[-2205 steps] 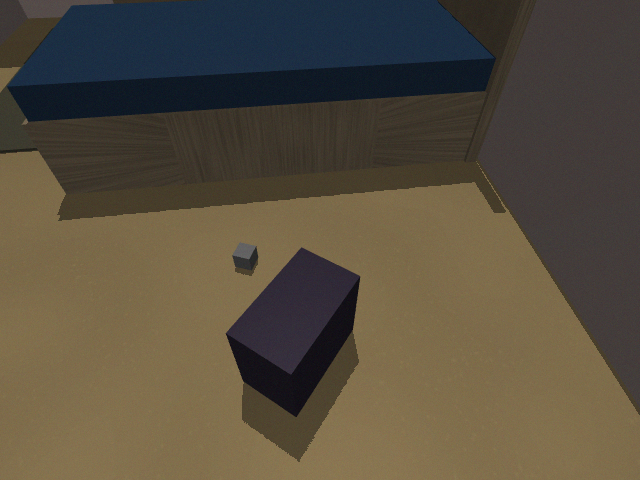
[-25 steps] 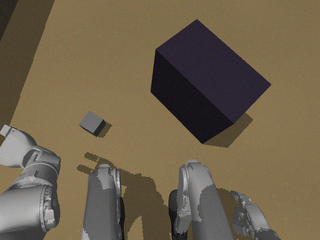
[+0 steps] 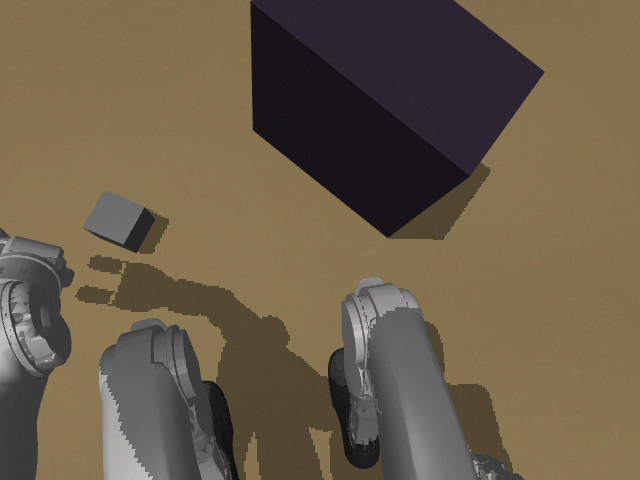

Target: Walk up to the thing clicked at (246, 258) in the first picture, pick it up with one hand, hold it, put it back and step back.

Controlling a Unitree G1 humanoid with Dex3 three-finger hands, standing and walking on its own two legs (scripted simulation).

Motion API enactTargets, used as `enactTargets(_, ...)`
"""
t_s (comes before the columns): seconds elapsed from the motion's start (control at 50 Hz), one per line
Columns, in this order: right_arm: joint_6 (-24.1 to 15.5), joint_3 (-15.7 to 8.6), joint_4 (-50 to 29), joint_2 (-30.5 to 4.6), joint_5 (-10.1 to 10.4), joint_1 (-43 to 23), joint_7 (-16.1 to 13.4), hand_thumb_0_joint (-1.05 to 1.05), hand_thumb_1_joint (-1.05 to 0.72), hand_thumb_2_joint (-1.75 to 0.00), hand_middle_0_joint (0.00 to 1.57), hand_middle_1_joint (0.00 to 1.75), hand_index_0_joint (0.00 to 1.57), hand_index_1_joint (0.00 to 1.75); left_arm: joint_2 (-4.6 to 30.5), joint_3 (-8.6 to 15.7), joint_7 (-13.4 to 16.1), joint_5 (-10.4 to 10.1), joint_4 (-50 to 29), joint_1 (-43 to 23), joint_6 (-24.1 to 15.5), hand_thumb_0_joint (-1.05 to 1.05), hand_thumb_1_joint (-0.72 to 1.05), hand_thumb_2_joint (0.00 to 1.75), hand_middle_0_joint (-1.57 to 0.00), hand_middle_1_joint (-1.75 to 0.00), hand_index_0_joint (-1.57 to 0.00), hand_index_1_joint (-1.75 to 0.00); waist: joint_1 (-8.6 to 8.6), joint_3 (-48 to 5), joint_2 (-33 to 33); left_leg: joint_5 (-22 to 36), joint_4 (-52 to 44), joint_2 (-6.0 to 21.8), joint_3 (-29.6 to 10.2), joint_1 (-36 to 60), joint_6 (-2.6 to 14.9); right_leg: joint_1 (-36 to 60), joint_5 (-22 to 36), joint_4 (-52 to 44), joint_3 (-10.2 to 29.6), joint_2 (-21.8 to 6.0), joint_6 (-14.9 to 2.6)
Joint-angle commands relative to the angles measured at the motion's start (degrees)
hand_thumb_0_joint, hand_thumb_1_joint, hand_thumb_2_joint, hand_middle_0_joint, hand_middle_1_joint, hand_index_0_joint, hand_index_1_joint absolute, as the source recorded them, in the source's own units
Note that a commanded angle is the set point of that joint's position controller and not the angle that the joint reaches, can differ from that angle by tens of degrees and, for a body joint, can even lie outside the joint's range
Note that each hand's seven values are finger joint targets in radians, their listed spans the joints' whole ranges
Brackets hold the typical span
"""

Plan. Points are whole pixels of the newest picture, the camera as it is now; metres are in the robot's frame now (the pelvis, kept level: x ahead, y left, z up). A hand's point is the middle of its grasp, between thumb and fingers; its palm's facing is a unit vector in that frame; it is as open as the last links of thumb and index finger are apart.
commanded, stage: rise first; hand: left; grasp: from above
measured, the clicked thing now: (121, 222) +0.52 +0.25 -0.33
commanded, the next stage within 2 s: none
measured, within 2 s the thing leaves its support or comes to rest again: neither
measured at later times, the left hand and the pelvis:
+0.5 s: hand (39, 258) +0.43 +0.32 -0.20, palm faces -0.11 -0.42 -0.90, open 14.0 cm; pelvis +0.01 -0.01 -0.03, yaw -2 degrees
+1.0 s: hand (49, 245) +0.46 +0.31 -0.21, palm faces -0.12 -0.42 -0.90, open 14.0 cm; pelvis +0.01 +0.00 -0.04, yaw -3 degrees
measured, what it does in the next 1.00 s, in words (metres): stands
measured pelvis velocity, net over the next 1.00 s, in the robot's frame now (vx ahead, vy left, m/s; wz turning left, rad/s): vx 0.01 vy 0.00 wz -0.06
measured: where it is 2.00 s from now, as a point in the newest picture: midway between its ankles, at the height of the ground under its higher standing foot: (289, 445)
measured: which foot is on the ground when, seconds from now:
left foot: down 0.00-1.00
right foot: down 0.00-1.00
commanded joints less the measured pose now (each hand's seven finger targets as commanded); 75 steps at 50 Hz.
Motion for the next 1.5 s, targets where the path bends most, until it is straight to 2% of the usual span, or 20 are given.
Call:
enactTargets(0.0, -1.01, -3.87, -1.44, -14.01, 0.15, 11.57, 1.09, 0.0, -0.89, -0.89, 0.2, 0.3, 0.2, 0.3, 15.0, -1.03, 2.48, 2.88, -5.88, -17.15, -0.11, 0.0, -0.52, 1.02, -0.08, -1.01, -0.07, -1.03, -0.71, -38.6, 10.12, 9.28, -12.4, -1.76, 0.94, 28.13, -0.79, 18.68, 10.32, -11.97, -4.04, 2.02, -1.75)
enactTargets(0.06, -1.18, -3.34, -1.05, -13.61, -0.27, 12.56, 1.7, 0.0, -0.89, -0.89, 0.2, 0.3, 0.2, 0.3, 15.58, -0.82, 2.23, 2.78, -4.0, -15.53, -0.46, 0.0, -0.52, 1.02, -0.08, -1.03, -0.08, -1.04, -1.83, -36.61, 7.12, 9.47, -9.98, -2.07, 2.12, 24.18, 0.05, 20.66, 10.5, -12.61, -3.74, 2.32, -1.12)
enactTargets(0.14, -1.46, -3.14, -1.28, -14.03, -0.56, 13.39, 2.33, 0.0, -0.89, -0.9, 0.2, 0.3, 0.2, 0.3, 19.14, 1.86, 1.96, 3.2, -5.38, -15.92, -1.45, 0.0, -0.53, 1.02, -0.08, -1.03, -0.08, -1.04, -0.24, -39.55, 9.13, 11.68, -8.07, -1.99, 3.34, 24.18, -0.15, 23.07, 12.12, -11.45, -3.57, 2.66, -1.24)
enactTargets(0.24, -0.99, -2.51, -1.74, -13.89, -1.16, 12.49, 2.62, 0.0, -0.89, -0.9, 0.2, 0.3, 0.2, 0.3, 21.12, 1.8, 1.86, 5.37, -6.59, -17.85, -1.88, 0.0, -0.54, 1.02, -0.09, -1.02, -0.07, -1.04, -1.11, -38.06, 10.37, 9.75, -7.06, -1.85, 3.01, 22.51, 0.07, 21.97, 10.74, -10.24, -4.08, 2.91, -1.34)
enactTargets(0.28, -1.08, -2.64, -1.45, -14.27, -1.28, 12.46, 2.69, 0.0, -0.89, -0.9, 0.2, 0.3, 0.2, 0.3, 21.28, 2.81, 2.38, 4.96, -7.42, -18.13, -2.18, 0.0, -0.55, 1.03, -0.09, -1.01, -0.07, -1.03, -0.81, -38.86, 11.77, 9.51, -7.45, -1.69, 2.37, 24.26, -0.26, 20.33, 10.01, -9.49, -4.61, 2.8, -1.62)
enactTargets(0.32, -1.13, -2.23, -1.38, -14.04, -1.92, 12.85, 2.72, 0.0, -0.89, -0.89, 0.2, 0.3, 0.2, 0.3, 19.6, 1.47, 2.72, 5.21, -6.0, -18.34, -1.95, 0.0, -0.54, 1.03, -0.09, -1.01, -0.07, -1.02, -2.52, -36.3, 11.73, 8.92, -6.9, -1.49, 2.01, 24.36, -0.26, 18.8, 9.64, -9.71, -4.99, 2.94, -1.6)
enactTargets(0.46, -1.43, -1.67, -0.56, -15.33, -2.83, 13.21, 3.31, 0.0, -0.9, -0.9, 0.2, 0.3, 0.2, 0.3, 19.88, 1.83, 3.94, 3.87, -3.75, -19.68, -1.55, 0.0, -0.55, 1.04, -0.09, -1.0, -0.07, -1.02, -3.82, -34.96, 12.24, 8.36, -6.72, -1.18, 0.48, 24.69, -0.67, 16.89, 9.17, -8.44, -6.07, 2.92, -1.75)
enactTargets(0.6, -1.05, -0.44, -1.02, -16.21, -2.93, 13.39, 3.89, 0.0, -0.9, -0.9, 0.2, 0.3, 0.2, 0.3, 23.52, 2.95, 4.04, 4.2, -5.09, -22.2, -1.43, 0.0, -0.57, 1.05, -0.09, -0.99, -0.06, -1.02, -3.9, -35.81, 14.1, 11.23, -5.22, -0.93, 0.41, 24.08, -0.83, 18.77, 12.19, -7.33, -6.26, 3.3, -1.74)
enactTargets(0.76, -0.57, 0.08, -2.06, -16.78, -2.84, 13.74, 5.0, 0.0, -0.9, -0.9, 0.2, 0.3, 0.2, 0.3, 22.86, 2.02, 3.12, 4.6, -3.17, -18.49, -0.16, 0.0, -0.55, 1.02, -0.12, -0.95, -0.09, -0.99, -3.8, -33.94, 14.5, 10.94, -5.31, -1.04, -0.07, 24.0, -0.68, 18.6, 12.02, -6.97, -6.74, 3.59, -1.86)
enactTargets(0.78, -0.71, -0.1, -1.88, -17.15, -2.67, 13.95, 4.99, 0.0, -0.9, -0.9, 0.2, 0.3, 0.2, 0.3, 23.62, 3.27, 3.21, 4.46, -3.89, -18.5, -0.27, 0.0, -0.56, 1.03, -0.11, -0.97, -0.08, -1.0, -3.39, -34.57, 14.65, 10.65, -5.6, -1.04, -0.52, 24.0, -0.78, 17.94, 11.56, -6.72, -7.0, 3.46, -1.88)
enactTargets(0.82, -0.57, 0.36, -2.48, -16.97, -2.73, 13.85, 5.14, 0.0, -0.9, -0.9, 0.2, 0.3, 0.2, 0.3, 23.0, 1.61, 2.6, 4.69, -3.75, -18.97, -0.13, 0.0, -0.55, 1.02, -0.11, -0.97, -0.08, -1.0, -4.41, -33.09, 14.2, 10.39, -4.88, -1.08, -0.41, 22.97, -0.47, 17.73, 11.61, -6.78, -6.95, 3.64, -1.85)
enactTargets(0.92, -0.65, 1.24, -1.06, -16.27, -3.07, 15.2, 5.51, 0.0, -0.9, -0.9, 0.2, 0.3, 0.2, 0.3, 24.96, 1.59, 2.72, 5.65, -5.93, -21.87, -1.07, 0.0, -0.52, 1.0, -0.12, -0.97, -0.1, -0.99, -5.51, -31.8, 13.91, 9.05, -4.24, -1.33, -0.2, 20.23, -0.08, 17.95, 10.54, -6.86, -6.93, 3.73, -1.65)
enactTargets(1.06, -1.61, 0.88, -1.51, -18.07, -3.12, 14.62, 5.77, 0.0, -0.9, -0.9, 0.2, 0.3, 0.2, 0.3, 24.2, 0.96, 3.07, 5.53, -2.3, -21.34, -0.93, 0.0, -0.54, 1.01, -0.14, -0.93, -0.1, -0.97, -5.36, -32.64, 15.24, 8.39, -4.3, -1.14, -0.29, 21.61, -0.52, 17.92, 9.74, -6.74, -7.05, 3.89, -1.89)
enactTargets(1.12, -1.75, 1.42, -1.46, -17.77, -3.3, 15.03, 5.97, 0.0, -0.9, -0.9, 0.2, 0.3, 0.2, 0.3, 25.07, 0.48, 3.01, 5.93, -4.16, -23.34, -0.99, 0.0, -0.53, 1.0, -0.13, -0.95, -0.1, -0.98, -6.36, -32.0, 14.73, 8.14, -3.82, -1.3, -0.55, 20.95, -0.28, 17.49, 9.63, -6.74, -7.23, 3.79, -1.8)
enactTargets(1.26, -2.06, 1.61, -1.45, -18.62, -3.25, 15.28, 6.38, 0.0, -0.9, -0.9, 0.2, 0.3, 0.2, 0.3, 25.17, 1.56, 4.31, 6.05, -2.11, -23.17, -0.82, 0.0, -0.53, 1.0, -0.14, -0.93, -0.1, -0.97, -6.25, -32.42, 16.22, 9.79, -4.38, -0.92, -1.28, 23.62, -0.89, 17.32, 11.34, -6.24, -7.9, 3.68, -2.02)
enactTargets(1.3, -2.13, 1.81, -1.31, -18.57, -3.59, 15.34, 6.69, 0.0, -0.9, -0.9, 0.2, 0.3, 0.2, 0.3, 24.37, 0.57, 4.33, 6.14, -0.77, -23.85, -0.59, 0.0, -0.52, 0.99, -0.14, -0.94, -0.11, -0.97, -7.48, -31.04, 15.89, 9.33, -4.25, -0.94, -1.41, 23.62, -0.7, 16.56, 11.15, -6.43, -7.96, 3.7, -1.92)
enactTargets(1.36, -2.38, 2.01, -1.08, -18.94, -3.59, 15.08, 6.72, 0.0, -0.9, -0.9, 0.2, 0.3, 0.2, 0.3, 25.9, 1.04, 4.59, 5.92, -1.63, -24.81, -0.58, 0.0, -0.51, 0.98, -0.15, -0.94, -0.12, -0.97, -7.51, -31.32, 15.59, 9.39, -3.79, -0.98, -1.46, 22.85, -0.47, 16.98, 11.33, -6.47, -7.92, 3.65, -1.76)
enactTargets(1.38, -2.4, 2.38, -1.04, -18.69, -3.84, 15.28, 6.98, 0.0, -0.9, -0.9, 0.2, 0.3, 0.2, 0.3, 25.11, -0.19, 4.56, 5.9, -1.82, -25.67, -0.62, 0.0, -0.52, 0.98, -0.15, -0.94, -0.12, -0.97, -8.19, -30.19, 15.88, 9.18, -3.81, -1.07, -1.03, 21.84, -0.36, 17.58, 11.32, -6.68, -7.78, 3.99, -1.75)
enactTargets(1.44, -2.38, 2.53, -0.96, -18.87, -3.52, 16.13, 7.28, 0.0, -0.9, -0.9, 0.2, 0.3, 0.2, 0.3, 26.34, 1.21, 4.74, 5.8, -1.26, -24.34, -0.52, 0.0, -0.5, 0.96, -0.16, -0.93, -0.13, -0.96, -7.39, -31.33, 15.19, 10.3, -3.27, -1.01, -0.52, 21.16, -0.29, 19.97, 12.2, -7.36, -7.58, 4.23, -1.55)
enactTargets(1.48, -2.47, 3.22, -0.48, -18.28, -3.88, 16.2, 7.55, 0.0, -0.9, -0.9, 0.2, 0.3, 0.2, 0.3, 26.29, 0.44, 4.59, 6.02, -1.36, -24.75, -0.43, 0.0, -0.49, 0.96, -0.16, -0.94, -0.14, -0.96, -7.83, -31.05, 15.44, 10.48, -3.36, -1.07, -0.93, 21.3, -0.26, 19.48, 12.5, -6.87, -7.79, 3.99, -1.53)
